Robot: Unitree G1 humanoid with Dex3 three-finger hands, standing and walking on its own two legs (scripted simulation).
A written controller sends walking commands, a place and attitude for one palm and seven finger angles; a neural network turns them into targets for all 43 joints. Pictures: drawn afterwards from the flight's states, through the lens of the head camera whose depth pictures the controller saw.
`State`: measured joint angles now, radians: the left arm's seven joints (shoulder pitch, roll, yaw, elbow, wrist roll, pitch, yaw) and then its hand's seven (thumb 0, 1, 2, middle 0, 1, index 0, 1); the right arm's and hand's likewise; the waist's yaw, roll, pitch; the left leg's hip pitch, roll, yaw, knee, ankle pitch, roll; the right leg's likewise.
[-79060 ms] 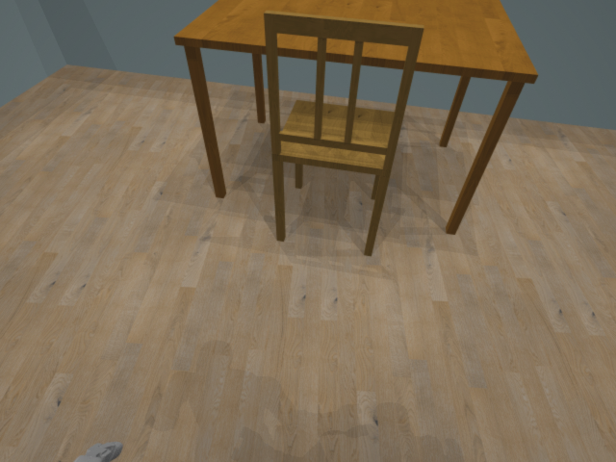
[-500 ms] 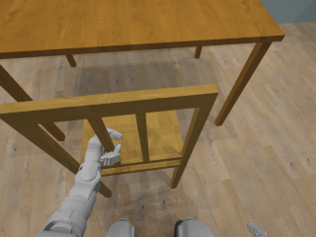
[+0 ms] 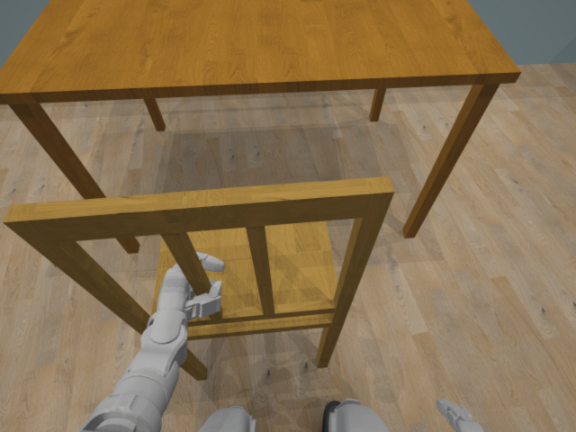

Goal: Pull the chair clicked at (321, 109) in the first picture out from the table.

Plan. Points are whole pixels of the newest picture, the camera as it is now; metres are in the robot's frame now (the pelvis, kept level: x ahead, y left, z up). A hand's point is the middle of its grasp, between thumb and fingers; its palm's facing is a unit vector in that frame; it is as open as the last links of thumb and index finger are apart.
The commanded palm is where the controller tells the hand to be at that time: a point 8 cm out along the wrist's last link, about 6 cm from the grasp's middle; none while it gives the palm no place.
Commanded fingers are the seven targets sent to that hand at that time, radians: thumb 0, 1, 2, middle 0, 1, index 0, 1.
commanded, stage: step backward, pulling the chair out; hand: left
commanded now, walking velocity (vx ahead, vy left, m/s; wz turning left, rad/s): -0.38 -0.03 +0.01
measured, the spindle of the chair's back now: (199, 280) +0.34 +0.15 -0.04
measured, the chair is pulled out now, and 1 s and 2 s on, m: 0.26 0.42 0.52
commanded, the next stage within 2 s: stop walking, hand still on the chair in 0.94 s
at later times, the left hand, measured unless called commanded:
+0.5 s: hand (208, 309) +0.30 +0.14 -0.06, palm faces +0.07 -0.98 -0.19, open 5.6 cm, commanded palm +0.26 +0.19 -0.07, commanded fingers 0.00 0.90 0.90 -0.50 -1.45 -0.50 -1.45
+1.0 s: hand (197, 405) +0.16 +0.13 -0.06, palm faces +0.05 -0.98 -0.18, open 5.5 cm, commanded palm +0.15 +0.18 -0.06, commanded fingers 0.00 0.90 0.90 -0.50 -1.45 -0.50 -1.45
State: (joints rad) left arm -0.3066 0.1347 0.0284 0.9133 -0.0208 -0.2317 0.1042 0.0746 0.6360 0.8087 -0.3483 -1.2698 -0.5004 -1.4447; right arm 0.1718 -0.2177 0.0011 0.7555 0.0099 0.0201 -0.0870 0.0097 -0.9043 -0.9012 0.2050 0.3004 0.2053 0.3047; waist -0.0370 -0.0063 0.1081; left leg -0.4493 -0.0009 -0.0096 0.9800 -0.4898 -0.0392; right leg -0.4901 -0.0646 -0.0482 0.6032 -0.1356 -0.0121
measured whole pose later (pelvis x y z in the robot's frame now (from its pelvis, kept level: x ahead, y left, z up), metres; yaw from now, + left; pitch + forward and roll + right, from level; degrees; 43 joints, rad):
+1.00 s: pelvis -0.15 -0.01 +0.01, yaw -2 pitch +0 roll +1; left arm -0.30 0.14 0.07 0.89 -0.05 -0.23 0.09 0.07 0.65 0.77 -0.32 -1.22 -0.50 -1.44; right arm 0.14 -0.20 0.01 0.73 0.03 0.03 -0.08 0.01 -0.90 -0.90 0.21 0.30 0.21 0.30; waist -0.02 0.03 0.18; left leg -0.43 0.03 -0.04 0.89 -0.41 -0.04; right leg -0.32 -0.03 -0.06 0.58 -0.26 -0.03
